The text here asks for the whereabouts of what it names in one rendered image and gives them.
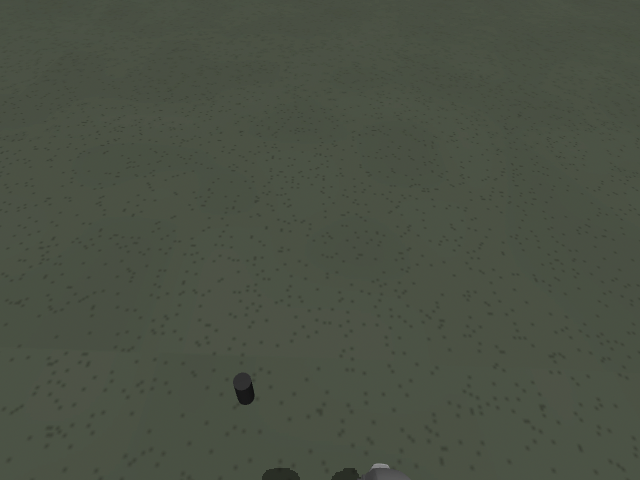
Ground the can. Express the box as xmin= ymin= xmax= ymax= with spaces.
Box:
xmin=233 ymin=372 xmax=255 ymax=405

